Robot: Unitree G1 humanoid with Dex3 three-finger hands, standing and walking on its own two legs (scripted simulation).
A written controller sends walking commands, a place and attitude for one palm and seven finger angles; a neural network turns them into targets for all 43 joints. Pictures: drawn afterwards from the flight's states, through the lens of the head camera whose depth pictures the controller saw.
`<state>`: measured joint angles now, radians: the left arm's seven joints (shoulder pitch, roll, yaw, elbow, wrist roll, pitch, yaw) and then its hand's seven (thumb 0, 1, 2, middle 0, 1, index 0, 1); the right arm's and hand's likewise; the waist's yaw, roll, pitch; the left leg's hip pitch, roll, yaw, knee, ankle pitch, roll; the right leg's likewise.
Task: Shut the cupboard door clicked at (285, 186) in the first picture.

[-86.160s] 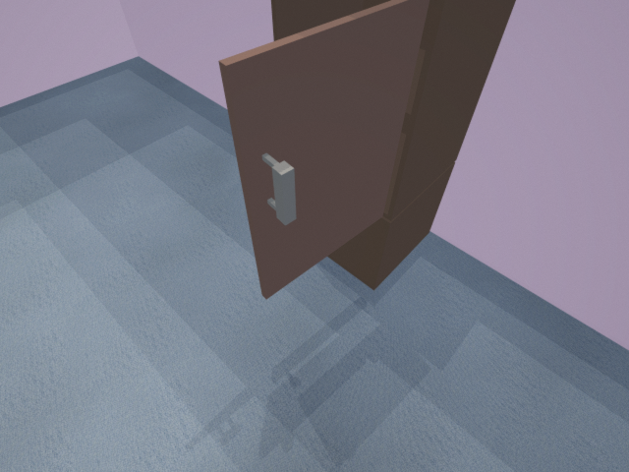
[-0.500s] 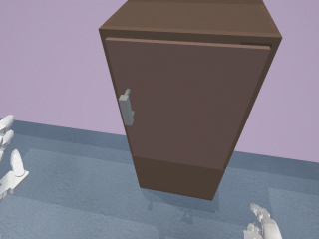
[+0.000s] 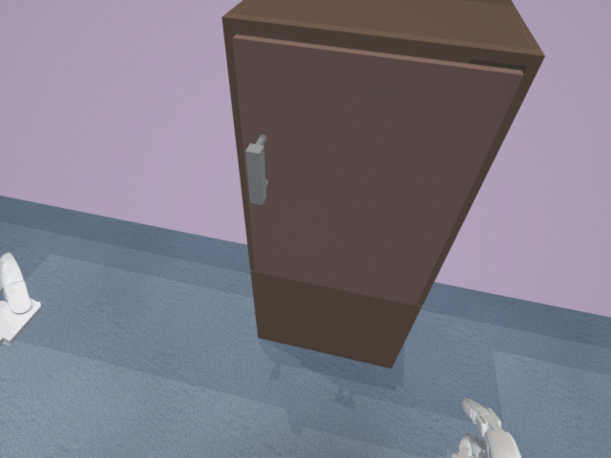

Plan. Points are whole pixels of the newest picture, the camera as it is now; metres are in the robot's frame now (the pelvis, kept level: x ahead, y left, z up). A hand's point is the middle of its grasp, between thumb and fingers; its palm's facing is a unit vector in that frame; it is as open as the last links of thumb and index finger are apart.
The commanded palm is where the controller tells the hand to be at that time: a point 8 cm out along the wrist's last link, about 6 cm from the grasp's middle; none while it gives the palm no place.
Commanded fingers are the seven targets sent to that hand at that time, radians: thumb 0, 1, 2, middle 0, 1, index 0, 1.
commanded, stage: step back with the hand held close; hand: left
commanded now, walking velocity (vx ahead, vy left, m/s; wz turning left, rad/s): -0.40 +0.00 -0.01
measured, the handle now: (260, 169) +0.60 +0.13 +0.05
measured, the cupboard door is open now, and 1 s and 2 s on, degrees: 0 0 0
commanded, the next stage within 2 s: stop stepping back and stand still in 0.54 s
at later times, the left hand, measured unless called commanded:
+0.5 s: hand out of the picture +0.13 +0.28 +0.20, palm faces +0.47 -0.80 -0.37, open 7.4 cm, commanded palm +0.08 +0.30 +0.20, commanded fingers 0.00 0.90 0.90 -0.20 -0.30 -0.20 -0.30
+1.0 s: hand out of the picture +0.08 +0.28 +0.18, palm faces +0.41 -0.85 -0.33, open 7.5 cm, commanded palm +0.00 +0.31 +0.20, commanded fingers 0.00 0.90 0.90 -0.20 -0.30 -0.20 -0.30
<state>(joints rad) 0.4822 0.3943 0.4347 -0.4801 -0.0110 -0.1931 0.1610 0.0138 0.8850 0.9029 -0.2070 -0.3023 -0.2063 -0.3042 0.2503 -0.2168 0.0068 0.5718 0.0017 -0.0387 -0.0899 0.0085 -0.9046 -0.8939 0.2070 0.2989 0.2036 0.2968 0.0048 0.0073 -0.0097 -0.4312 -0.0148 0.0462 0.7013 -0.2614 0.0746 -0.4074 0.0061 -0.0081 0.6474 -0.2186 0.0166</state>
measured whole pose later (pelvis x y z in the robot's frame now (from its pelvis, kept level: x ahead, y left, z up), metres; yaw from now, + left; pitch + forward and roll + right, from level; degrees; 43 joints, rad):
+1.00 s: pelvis -0.16 +0.02 +0.01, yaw -4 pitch +0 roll -2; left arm 0.46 0.39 0.44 -0.43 -0.06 -0.15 0.17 0.01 0.89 0.90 -0.20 -0.30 -0.20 -0.30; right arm 0.29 -0.18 0.01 0.67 -0.01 -0.12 -0.09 0.01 -0.91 -0.89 0.20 0.30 0.20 0.30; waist -0.05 -0.04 -0.04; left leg -0.43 -0.02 0.00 0.48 -0.09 0.02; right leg -0.17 0.04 0.01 0.56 -0.45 -0.01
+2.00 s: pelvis -0.16 +0.04 +0.02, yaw -3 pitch -1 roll -1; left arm 0.41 0.19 0.01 1.11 0.00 0.03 0.02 0.00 0.95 0.90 -0.20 -0.30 -0.20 -0.30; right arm 0.34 -0.17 0.01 1.09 -0.02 0.03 -0.04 0.01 -0.91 -0.89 0.20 0.30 0.20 0.30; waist 0.00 -0.01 0.05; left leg -0.30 -0.02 -0.02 0.44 -0.12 0.03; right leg -0.12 0.06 -0.05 0.41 -0.28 -0.05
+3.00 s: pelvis -0.15 +0.03 +0.03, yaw -4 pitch -2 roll +0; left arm 0.38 0.12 0.00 1.16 0.00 0.00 0.05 0.00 0.91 0.90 -0.19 -0.30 -0.19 -0.30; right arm 0.32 -0.12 0.01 1.14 -0.02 0.01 -0.05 0.00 -0.91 -0.89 0.20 0.30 0.20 0.30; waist 0.00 0.01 0.03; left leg -0.23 -0.03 0.01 0.40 -0.13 0.03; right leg -0.07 0.05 -0.02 0.39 -0.29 -0.05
